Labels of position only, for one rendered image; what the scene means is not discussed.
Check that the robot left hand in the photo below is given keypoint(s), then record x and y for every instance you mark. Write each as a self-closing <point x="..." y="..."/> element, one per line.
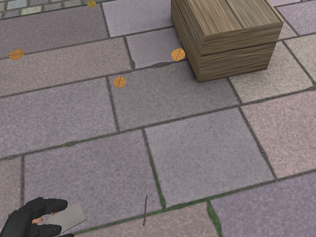
<point x="19" y="222"/>

